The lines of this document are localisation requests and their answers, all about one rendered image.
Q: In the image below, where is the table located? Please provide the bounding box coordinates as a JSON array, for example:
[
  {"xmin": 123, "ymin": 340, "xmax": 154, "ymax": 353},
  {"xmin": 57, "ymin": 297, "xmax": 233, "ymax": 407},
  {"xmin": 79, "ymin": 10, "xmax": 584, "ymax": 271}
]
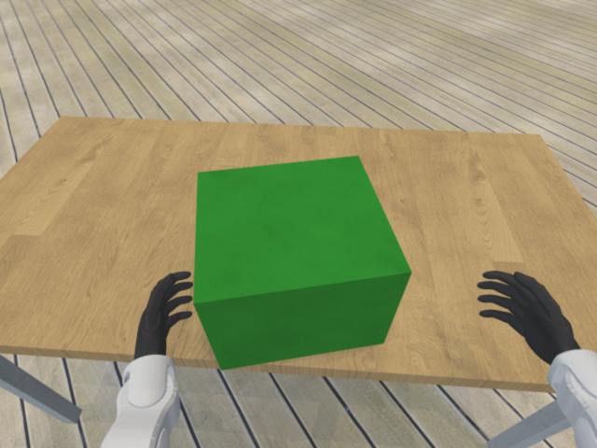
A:
[{"xmin": 0, "ymin": 116, "xmax": 597, "ymax": 448}]

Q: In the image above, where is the carton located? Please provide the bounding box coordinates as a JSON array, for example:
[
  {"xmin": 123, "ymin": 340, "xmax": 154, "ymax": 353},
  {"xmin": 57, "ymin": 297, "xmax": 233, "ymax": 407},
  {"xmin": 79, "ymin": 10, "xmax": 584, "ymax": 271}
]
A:
[{"xmin": 193, "ymin": 156, "xmax": 412, "ymax": 371}]

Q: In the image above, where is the left robot forearm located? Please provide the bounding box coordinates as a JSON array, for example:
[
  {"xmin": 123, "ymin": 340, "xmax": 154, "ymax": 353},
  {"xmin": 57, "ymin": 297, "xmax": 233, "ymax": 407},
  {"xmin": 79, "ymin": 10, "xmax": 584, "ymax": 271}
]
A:
[{"xmin": 100, "ymin": 355, "xmax": 181, "ymax": 448}]

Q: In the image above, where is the robot left hand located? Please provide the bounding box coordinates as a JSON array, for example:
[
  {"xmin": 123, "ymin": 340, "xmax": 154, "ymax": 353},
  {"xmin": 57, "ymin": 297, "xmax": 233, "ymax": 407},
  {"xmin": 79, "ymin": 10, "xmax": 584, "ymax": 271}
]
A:
[{"xmin": 134, "ymin": 272, "xmax": 193, "ymax": 360}]

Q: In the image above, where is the robot right hand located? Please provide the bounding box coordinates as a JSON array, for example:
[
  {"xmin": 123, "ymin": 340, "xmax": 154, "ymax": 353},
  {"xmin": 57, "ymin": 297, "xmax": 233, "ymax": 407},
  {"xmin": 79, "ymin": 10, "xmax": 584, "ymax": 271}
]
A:
[{"xmin": 477, "ymin": 271, "xmax": 581, "ymax": 365}]

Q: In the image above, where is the right robot forearm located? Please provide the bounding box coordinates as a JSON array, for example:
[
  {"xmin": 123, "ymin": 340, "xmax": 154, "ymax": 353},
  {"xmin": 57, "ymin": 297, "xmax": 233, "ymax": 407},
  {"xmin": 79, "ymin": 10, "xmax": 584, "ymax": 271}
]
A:
[{"xmin": 547, "ymin": 349, "xmax": 597, "ymax": 448}]

